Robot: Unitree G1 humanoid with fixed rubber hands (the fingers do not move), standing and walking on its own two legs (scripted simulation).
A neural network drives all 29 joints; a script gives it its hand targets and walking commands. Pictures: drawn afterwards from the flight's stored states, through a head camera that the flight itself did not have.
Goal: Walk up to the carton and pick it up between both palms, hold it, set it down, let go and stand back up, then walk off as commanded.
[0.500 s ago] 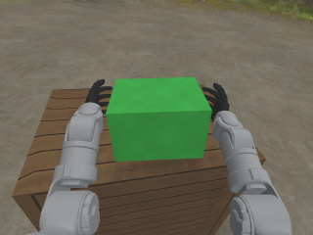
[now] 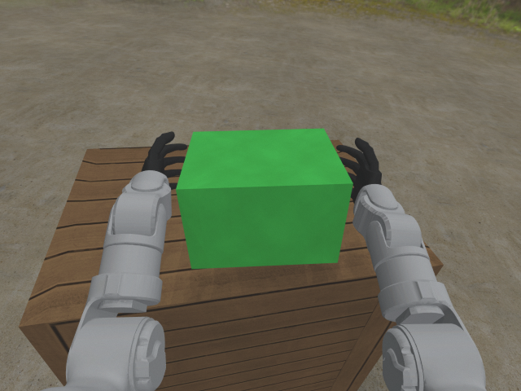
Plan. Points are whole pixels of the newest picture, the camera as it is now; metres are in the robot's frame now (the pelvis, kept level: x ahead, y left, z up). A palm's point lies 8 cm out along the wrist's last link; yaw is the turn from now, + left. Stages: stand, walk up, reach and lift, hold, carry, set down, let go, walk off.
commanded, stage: hold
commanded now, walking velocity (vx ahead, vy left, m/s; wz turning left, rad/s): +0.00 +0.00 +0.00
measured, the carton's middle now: (262, 194) +0.41 +0.02 +0.16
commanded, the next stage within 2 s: set down in 0.62 s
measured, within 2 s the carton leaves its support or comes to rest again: neither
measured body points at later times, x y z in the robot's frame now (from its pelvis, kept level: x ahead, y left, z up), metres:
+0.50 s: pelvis +0.00 +0.00 +0.00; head -0.05 +0.03 +0.45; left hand +0.39 +0.18 +0.19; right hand +0.40 -0.14 +0.20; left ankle +0.05 +0.06 -0.75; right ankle +0.02 -0.11 -0.75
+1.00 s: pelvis +0.00 +0.00 +0.00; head -0.05 +0.02 +0.45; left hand +0.40 +0.19 +0.21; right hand +0.41 -0.14 +0.23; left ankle +0.05 +0.06 -0.75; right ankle +0.02 -0.11 -0.75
